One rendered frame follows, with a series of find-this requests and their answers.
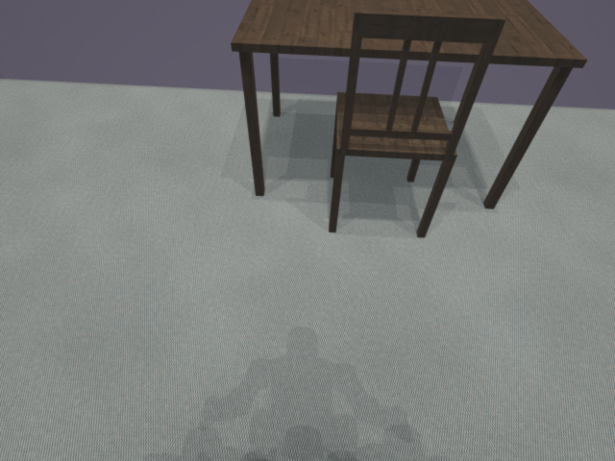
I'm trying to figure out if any chair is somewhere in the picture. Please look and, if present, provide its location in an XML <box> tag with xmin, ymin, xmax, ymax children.
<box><xmin>329</xmin><ymin>10</ymin><xmax>505</xmax><ymax>238</ymax></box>

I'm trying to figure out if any table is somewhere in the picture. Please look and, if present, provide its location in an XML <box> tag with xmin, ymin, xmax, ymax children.
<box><xmin>231</xmin><ymin>0</ymin><xmax>587</xmax><ymax>209</ymax></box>

